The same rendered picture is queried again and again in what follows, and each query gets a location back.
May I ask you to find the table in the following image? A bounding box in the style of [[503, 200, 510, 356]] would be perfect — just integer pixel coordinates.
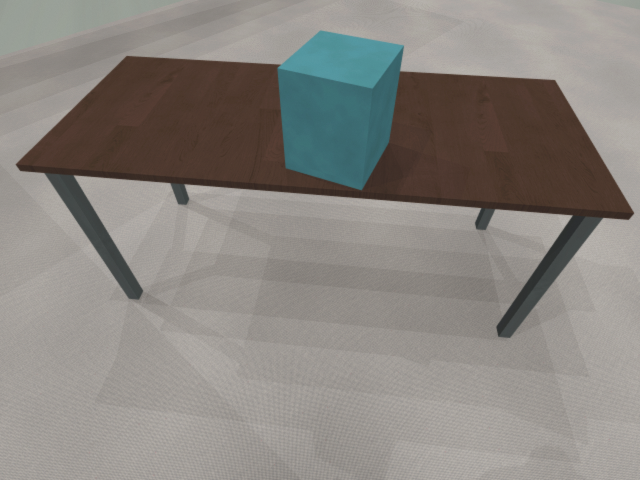
[[16, 56, 634, 338]]

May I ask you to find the carton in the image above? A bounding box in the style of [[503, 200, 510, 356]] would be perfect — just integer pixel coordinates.
[[277, 30, 404, 190]]

